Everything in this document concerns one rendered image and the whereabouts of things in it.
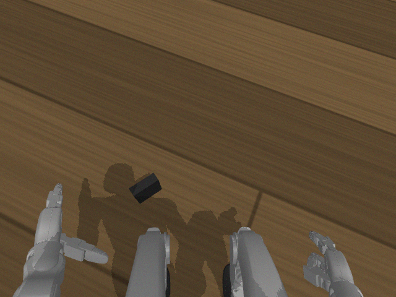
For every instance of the carton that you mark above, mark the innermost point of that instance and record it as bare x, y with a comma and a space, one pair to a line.
146, 188

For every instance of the right robot arm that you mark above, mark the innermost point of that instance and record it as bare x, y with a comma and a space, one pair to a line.
344, 289

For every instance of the left robot arm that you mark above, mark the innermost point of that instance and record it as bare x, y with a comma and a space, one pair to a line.
43, 271

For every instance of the left robot hand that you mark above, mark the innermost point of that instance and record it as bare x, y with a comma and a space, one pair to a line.
49, 229

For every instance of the right robot hand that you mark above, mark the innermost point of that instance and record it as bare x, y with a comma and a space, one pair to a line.
321, 272

